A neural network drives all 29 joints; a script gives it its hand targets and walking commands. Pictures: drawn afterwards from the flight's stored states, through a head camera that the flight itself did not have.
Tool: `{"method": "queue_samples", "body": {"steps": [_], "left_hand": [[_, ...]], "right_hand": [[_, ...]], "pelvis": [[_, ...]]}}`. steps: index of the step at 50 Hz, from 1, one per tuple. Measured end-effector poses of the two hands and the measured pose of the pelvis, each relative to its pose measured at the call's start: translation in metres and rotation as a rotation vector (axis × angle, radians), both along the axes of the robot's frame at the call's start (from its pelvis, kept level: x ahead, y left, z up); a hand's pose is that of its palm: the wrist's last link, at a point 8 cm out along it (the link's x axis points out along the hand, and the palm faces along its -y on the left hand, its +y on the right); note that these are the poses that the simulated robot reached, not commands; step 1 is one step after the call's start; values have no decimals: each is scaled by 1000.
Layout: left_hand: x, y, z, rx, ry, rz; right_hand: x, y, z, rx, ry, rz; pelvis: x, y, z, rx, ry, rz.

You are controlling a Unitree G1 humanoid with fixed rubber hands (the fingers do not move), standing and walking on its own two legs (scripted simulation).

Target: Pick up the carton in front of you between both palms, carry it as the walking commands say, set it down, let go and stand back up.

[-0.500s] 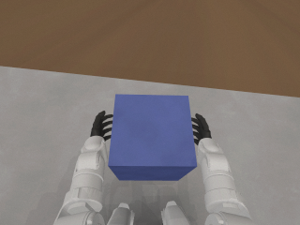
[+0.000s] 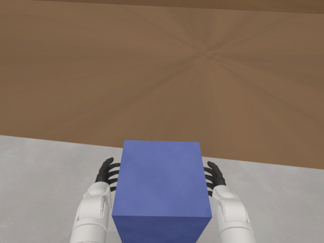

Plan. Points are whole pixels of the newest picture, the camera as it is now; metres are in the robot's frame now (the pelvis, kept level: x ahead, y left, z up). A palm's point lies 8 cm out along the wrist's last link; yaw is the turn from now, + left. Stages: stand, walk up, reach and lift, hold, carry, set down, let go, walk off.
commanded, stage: reach and lift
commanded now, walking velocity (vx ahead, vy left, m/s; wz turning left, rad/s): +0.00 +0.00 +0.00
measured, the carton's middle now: (160, 195) +0.30 +0.00 -0.05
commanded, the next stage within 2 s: hold in 1.02 s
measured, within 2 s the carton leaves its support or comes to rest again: neither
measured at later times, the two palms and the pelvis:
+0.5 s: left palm (102, 184) +0.29 +0.15 +0.03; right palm (220, 188) +0.28 -0.16 +0.02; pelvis -0.01 +0.00 +0.00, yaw +0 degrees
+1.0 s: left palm (100, 182) +0.29 +0.15 +0.04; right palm (220, 186) +0.28 -0.15 +0.04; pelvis +0.00 +0.00 +0.01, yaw +0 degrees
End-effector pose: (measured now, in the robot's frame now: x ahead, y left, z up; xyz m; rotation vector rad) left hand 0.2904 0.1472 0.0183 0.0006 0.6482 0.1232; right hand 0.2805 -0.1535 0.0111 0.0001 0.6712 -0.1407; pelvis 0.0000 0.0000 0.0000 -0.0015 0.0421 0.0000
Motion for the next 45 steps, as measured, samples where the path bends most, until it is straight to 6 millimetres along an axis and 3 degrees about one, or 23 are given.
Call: {"method": "queue_samples", "body": {"steps": [8,14,45], "left_hand": [[-12,2,3,8,52,3],[-9,1,5,10,46,0],[-2,1,22,22,22,-20]], "right_hand": [[-9,2,5,-2,52,14],[-7,1,4,-8,47,17],[-2,1,24,-29,24,20]], "pelvis": [[-12,0,1,0,-86,-2],[-19,0,-1,1,-92,-3],[2,1,7,0,-116,-1]]}}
